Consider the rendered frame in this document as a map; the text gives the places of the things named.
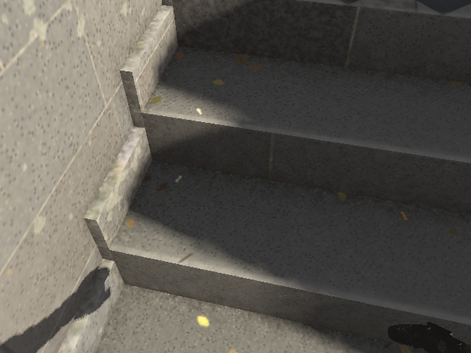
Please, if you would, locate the right robot hand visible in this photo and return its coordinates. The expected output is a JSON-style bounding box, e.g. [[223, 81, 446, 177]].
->
[[388, 322, 471, 353]]

